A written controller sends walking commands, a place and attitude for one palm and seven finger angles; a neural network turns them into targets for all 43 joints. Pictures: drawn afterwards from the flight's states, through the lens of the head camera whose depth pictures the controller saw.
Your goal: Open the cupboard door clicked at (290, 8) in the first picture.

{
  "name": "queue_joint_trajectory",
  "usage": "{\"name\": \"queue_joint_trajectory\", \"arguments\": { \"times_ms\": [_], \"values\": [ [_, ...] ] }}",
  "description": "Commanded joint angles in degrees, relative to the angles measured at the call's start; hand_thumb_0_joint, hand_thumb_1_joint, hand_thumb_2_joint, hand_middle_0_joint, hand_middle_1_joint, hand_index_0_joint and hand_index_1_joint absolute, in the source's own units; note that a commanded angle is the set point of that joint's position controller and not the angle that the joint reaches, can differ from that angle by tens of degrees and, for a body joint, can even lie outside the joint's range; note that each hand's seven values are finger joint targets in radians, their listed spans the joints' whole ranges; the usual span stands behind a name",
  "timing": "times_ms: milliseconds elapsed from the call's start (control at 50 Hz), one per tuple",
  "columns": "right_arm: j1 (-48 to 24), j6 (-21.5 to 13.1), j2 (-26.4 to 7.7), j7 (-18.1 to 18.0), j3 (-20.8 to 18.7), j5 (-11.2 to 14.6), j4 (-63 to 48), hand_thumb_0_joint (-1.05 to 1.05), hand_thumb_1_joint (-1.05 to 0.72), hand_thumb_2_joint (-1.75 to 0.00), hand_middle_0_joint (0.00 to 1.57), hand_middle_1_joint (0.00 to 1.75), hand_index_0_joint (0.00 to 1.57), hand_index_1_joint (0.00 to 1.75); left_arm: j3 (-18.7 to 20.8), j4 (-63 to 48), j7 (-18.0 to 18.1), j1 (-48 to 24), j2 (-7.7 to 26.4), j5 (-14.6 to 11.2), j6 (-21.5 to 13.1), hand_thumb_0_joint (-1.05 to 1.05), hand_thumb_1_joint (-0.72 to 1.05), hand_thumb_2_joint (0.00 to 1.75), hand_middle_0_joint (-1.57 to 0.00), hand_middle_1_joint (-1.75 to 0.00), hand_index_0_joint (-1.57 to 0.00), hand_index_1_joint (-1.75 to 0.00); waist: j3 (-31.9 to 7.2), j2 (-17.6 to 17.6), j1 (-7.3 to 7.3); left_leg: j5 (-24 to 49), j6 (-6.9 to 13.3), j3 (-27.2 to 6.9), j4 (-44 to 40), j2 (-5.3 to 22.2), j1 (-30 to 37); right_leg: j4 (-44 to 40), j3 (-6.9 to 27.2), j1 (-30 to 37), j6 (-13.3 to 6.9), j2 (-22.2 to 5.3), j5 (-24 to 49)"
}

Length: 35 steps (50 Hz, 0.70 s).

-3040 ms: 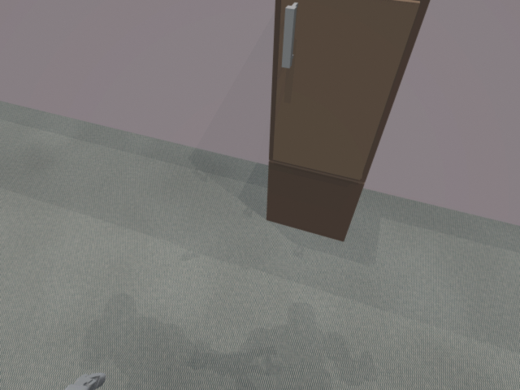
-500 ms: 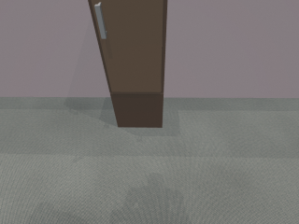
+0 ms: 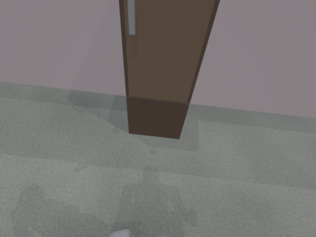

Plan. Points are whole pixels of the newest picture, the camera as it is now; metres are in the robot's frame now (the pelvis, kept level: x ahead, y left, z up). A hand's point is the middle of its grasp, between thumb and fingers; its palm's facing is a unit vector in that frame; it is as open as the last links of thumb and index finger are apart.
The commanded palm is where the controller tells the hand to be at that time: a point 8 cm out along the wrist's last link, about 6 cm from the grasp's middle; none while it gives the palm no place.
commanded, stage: take the last steps up to it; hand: left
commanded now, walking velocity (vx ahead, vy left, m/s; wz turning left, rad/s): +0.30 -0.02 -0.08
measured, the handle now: (132, 11) +0.85 +0.18 +0.16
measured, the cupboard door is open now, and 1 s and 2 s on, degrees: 0 0 0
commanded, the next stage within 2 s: come to a stop and stand still in 0.54 s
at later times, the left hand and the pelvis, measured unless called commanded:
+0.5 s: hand (117, 186) +0.28 +0.15 -0.15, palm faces -0.09 -0.99 -0.14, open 7.4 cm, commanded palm none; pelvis +0.18 +0.00 +0.01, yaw -3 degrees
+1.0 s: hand (113, 174) +0.33 +0.17 -0.17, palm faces +0.07 -0.98 -0.20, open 7.3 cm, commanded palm none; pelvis +0.29 +0.00 +0.01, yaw -1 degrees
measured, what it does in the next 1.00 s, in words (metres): walks ahead: right foot, then left foot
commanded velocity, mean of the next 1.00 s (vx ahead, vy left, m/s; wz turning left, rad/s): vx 0.05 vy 0.00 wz -0.02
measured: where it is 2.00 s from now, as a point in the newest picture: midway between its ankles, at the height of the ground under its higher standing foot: outside the picture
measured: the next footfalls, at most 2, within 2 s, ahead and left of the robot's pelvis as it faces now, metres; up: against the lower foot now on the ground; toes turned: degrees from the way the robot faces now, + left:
right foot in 0.56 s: +0.32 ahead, -0.13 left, +0.00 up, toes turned -11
left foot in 1.00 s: +0.37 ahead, +0.09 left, +0.00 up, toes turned +4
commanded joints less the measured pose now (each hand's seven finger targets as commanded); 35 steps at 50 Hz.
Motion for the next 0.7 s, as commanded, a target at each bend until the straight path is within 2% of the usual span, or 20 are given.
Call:
{"name": "queue_joint_trajectory", "arguments": {
  "times_ms": [0,40,60,100,140,260,340,400,440,460,480,500,520,540,560,580,600,620,640,680],
  "values": [
    [9.6,-1.0,-5.9,-1.4,-1.0,0.2,1.3,0.0,-0.9,-0.9,0.2,0.3,0.2,0.3,0.8,-5.4,-1.0,-2.8,1.9,0.5,-1.2,0.0,0.9,0.9,-0.2,-0.3,-0.2,-0.3,1.1,4.6,-2.51,2.5,1.4,-19.1,-28.5,15.2,9.0,9.8,1.5,-17.4,-0.4,-3.6,11.6],
    [9.8,-1.8,-4.0,-1.6,-0.7,0.5,2.3,0.0,-0.9,-0.9,0.2,0.3,0.2,0.3,0.8,-4.7,-1.1,-0.6,0.6,0.6,-0.3,0.0,0.9,0.9,-0.2,-0.3,-0.2,-0.3,0.7,4.5,-0.67,6.9,1.1,-14.0,-29.3,12.9,6.5,7.1,1.0,-14.7,0.2,-3.2,14.2],
    [9.2,-1.9,-3.9,-1.6,-0.8,0.4,2.2,0.0,-0.9,-0.9,0.2,0.3,0.2,0.3,0.9,-4.7,-1.0,0.7,0.4,0.7,0.3,0.0,0.9,0.9,-0.2,-0.3,-0.2,-0.3,0.4,6.0,0.25,6.2,1.5,-12.4,-30.0,12.8,6.5,6.5,0.9,-15.4,0.6,-3.0,15.0],
    [9.8,-2.0,-4.2,-1.6,-0.7,0.6,2.4,0.0,-0.9,-0.9,0.2,0.3,0.2,0.3,1.1,-5.7,-1.1,-1.0,1.1,0.8,0.8,0.0,0.9,0.9,-0.2,-0.3,-0.2,-0.3,1.3,6.0,0.34,6.8,2.1,-10.8,-31.3,12.0,8.5,4.7,1.1,-18.6,1.2,-3.1,17.9],
    [11.5,-2.2,-4.1,-1.7,-0.9,0.6,3.1,0.0,-0.9,-0.9,0.2,0.3,0.2,0.3,1.5,-7.3,-1.3,-4.1,2.2,0.7,1.0,0.0,0.9,0.9,-0.2,-0.3,-0.2,-0.3,2.0,5.7,0.02,7.4,2.6,-11.8,-32.0,12.7,11.3,2.6,1.8,-22.3,1.7,-3.5,19.9],
    [17.0,-2.3,-4.0,-1.9,-0.9,0.5,5.2,0.0,-0.9,-0.9,0.2,0.3,0.2,0.3,1.5,-11.2,-1.7,-14.1,3.0,0.6,1.1,0.0,0.9,0.9,-0.2,-0.3,-0.2,-0.3,5.8,3.1,-2.33,10.1,4.7,-11.6,-32.6,13.7,17.5,-6.6,0.6,-28.4,2.2,-4.4,21.5],
    [21.2,-2.0,-3.7,-2.0,-0.7,0.0,7.1,0.0,-0.9,-0.9,0.2,0.3,0.2,0.3,0.9,-13.1,-1.9,-20.3,2.1,0.3,0.4,0.0,0.9,0.9,-0.2,-0.3,-0.2,-0.3,6.5,4.5,-4.68,19.9,6.0,-9.4,-29.8,13.8,21.5,-16.6,-2.6,-26.3,1.3,-3.5,18.3],
    [23.6,-1.5,-3.5,-2.1,-0.6,-0.4,8.4,0.0,-0.9,-0.9,0.2,0.3,0.2,0.3,0.5,-13.9,-1.8,-23.0,0.8,0.3,-0.1,0.0,0.9,0.9,-0.2,-0.3,-0.2,-0.3,6.1,6.5,-5.94,28.4,5.2,-7.3,-26.4,13.0,23.1,-22.5,-4.9,-22.3,0.0,-1.5,16.2],
    [22.9,-1.1,-4.0,-2.1,-0.7,-0.5,8.5,0.0,-0.9,-0.9,0.2,0.3,0.2,0.3,0.4,-13.7,-1.6,-21.8,1.1,0.1,-0.5,0.0,0.9,0.9,-0.2,-0.3,-0.2,-0.3,4.4,7.4,-5.32,33.1,5.0,-6.3,-22.8,13.3,23.6,-26.9,-6.2,-17.4,-1.2,0.0,13.4],
    [22.3,-1.0,-4.6,-2.2,-0.8,-0.5,8.5,0.0,-0.9,-0.9,0.2,0.3,0.2,0.3,0.5,-12.9,-1.6,-19.3,1.1,0.2,-0.9,0.0,0.9,0.9,-0.2,-0.3,-0.2,-0.3,2.3,7.6,-4.0,38.8,4.5,-5.1,-19.3,12.7,24.0,-29.5,-7.6,-13.0,-1.8,1.8,13.1],
    [22.1,-0.9,-4.8,-2.2,-0.7,-0.2,8.6,0.0,-0.9,-0.9,0.2,0.3,0.2,0.3,0.7,-11.4,-1.5,-15.4,1.7,0.3,-1.3,0.0,0.9,0.9,-0.2,-0.3,-0.2,-0.3,-0.3,7.0,-2.44,43.4,3.4,-4.1,-14.3,11.6,22.8,-32.5,-8.7,-6.0,-2.4,3.6,15.4],
    [20.9,-1.0,-5.1,-2.1,-0.8,0.3,8.5,0.0,-0.9,-0.9,0.2,0.3,0.2,0.3,1.1,-9.0,-1.3,-8.2,3.0,0.4,-1.9,0.0,0.9,0.9,-0.2,-0.3,-0.2,-0.3,-4.8,6.5,0.94,42.8,1.6,-2.4,-6.7,9.9,20.3,-36.3,-8.7,4.2,-2.9,3.9,20.8],
    [20.1,-1.2,-4.0,-1.6,-0.8,1.0,7.8,0.0,-0.9,-0.9,0.2,0.3,0.2,0.3,2.0,-6.7,-0.7,-0.5,6.7,0.6,-2.7,0.0,0.9,0.9,-0.2,-0.3,-0.2,-0.3,-10.5,2.1,4.08,32.0,-0.6,-0.8,4.9,7.5,10.0,-36.1,-0.9,18.7,-5.8,-3.2,27.1],
    [22.0,-1.3,-0.6,-1.3,-0.2,1.5,5.8,0.0,-0.9,-0.9,0.2,0.3,0.2,0.3,3.6,-5.4,0.1,6.0,12.4,0.4,-3.1,0.0,0.9,0.9,-0.2,-0.3,-0.2,-0.3,-17.2,-10.9,4.78,-6.5,-3.6,1.9,22.6,-1.4,-5.3,-39.4,21.0,32.2,-13.0,-19.6,40.0],
    [19.5,-0.7,-2.2,-1.6,-0.3,1.4,5.2,0.0,-0.9,-0.9,0.2,0.3,0.2,0.3,3.4,-4.8,0.3,6.3,13.8,-0.7,-2.9,0.0,0.9,0.9,-0.2,-0.3,-0.2,-0.3,-17.4,-6.4,4.75,-18.8,-2.9,-5.1,33.3,-2.0,-8.0,-43.0,23.9,29.5,-16.5,-22.8,44.3],
    [17.5,-0.3,-1.4,-1.5,-0.7,1.3,5.5,0.0,-0.9,-0.9,0.2,0.3,0.2,0.3,3.1,-5.6,0.5,0.6,12.1,-0.6,-2.7,0.0,0.9,0.9,-0.2,-0.3,-0.2,-0.3,-13.0,-5.2,3.26,-15.0,-2.5,-8.0,36.1,0.9,-8.5,-45.0,20.5,22.0,-15.8,-20.7,35.2],
    [14.2,0.0,-0.5,-1.2,-0.8,0.9,4.7,0.0,-0.9,-0.9,0.2,0.3,0.2,0.3,2.5,-6.7,0.6,-3.5,9.3,-0.7,-2.7,0.0,0.9,0.9,-0.2,-0.3,-0.2,-0.3,-6.8,-1.6,2.44,-11.0,-2.8,-8.2,36.0,2.5,-10.2,-47.5,17.7,14.0,-14.1,-19.1,31.5],
    [12.8,0.6,0.1,-1.2,-0.7,0.6,4.2,0.0,-0.9,-0.9,0.2,0.3,0.2,0.3,1.5,-7.0,0.7,-6.0,6.9,-0.6,-2.9,0.0,0.9,0.9,-0.2,-0.3,-0.2,-0.3,-3.0,1.5,0.48,-8.3,-3.1,-8.8,33.9,3.8,-9.0,-48.7,13.5,7.6,-12.5,-17.4,32.7],
    [13.6,1.3,1.7,-1.3,-0.5,0.2,4.6,0.0,-0.9,-0.9,0.2,0.3,0.2,0.3,1.1,-7.7,1.1,-7.7,3.5,-0.3,-3.0,0.0,0.9,0.9,-0.2,-0.3,-0.2,-0.3,-0.7,4.8,-1.21,-6.2,-3.4,-9.0,30.7,4.1,-6.4,-49.5,8.7,2.1,-11.0,-15.7,38.0],
    [17.8,2.9,3.6,-1.6,0.4,0.3,6.2,0.0,-0.9,-0.9,0.2,0.3,0.2,0.3,0.0,-8.6,1.5,-11.2,2.3,0.1,-3.1,0.0,0.9,0.9,-0.2,-0.3,-0.2,-0.3,-1.8,1.5,-4.41,-5.0,-5.2,-8.3,21.3,3.8,-0.7,-47.6,0.4,-2.2,-8.7,-13.0,53.3]
  ]
}}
